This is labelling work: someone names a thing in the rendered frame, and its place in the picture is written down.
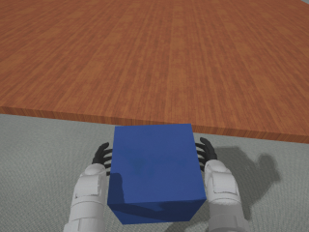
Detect carton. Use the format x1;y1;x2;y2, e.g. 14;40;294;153
107;123;207;225

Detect robot left forearm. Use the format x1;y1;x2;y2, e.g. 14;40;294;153
63;163;107;232

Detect right robot hand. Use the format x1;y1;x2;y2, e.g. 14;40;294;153
195;137;217;172

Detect left robot hand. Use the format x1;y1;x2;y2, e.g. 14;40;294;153
92;142;113;176

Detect robot right forearm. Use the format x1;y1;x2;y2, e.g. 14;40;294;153
204;159;251;232

